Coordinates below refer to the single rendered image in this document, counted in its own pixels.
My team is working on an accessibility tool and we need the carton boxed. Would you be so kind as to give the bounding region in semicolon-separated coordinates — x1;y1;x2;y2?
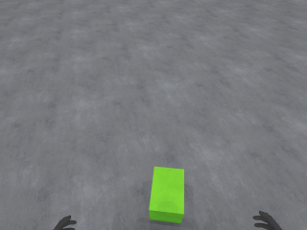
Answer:
149;167;184;223

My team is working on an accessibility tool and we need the robot right hand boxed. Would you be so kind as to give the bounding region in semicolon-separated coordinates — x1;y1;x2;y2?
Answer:
252;211;282;230

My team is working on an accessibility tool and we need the robot left hand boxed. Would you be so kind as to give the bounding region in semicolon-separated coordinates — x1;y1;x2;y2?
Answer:
53;216;77;230

